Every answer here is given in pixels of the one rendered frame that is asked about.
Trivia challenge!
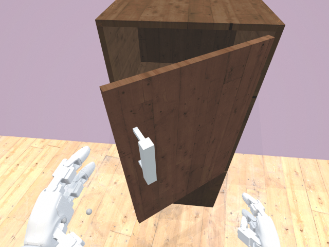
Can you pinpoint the robot left hand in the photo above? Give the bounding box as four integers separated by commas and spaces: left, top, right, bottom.
24, 146, 96, 247

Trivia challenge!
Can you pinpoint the handle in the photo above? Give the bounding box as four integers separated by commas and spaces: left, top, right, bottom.
133, 127, 157, 185

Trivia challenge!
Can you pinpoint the cupboard door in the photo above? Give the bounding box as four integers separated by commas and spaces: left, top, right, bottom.
100, 35, 275, 223

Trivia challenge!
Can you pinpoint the robot right hand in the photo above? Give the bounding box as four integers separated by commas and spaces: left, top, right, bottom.
237, 192, 281, 247

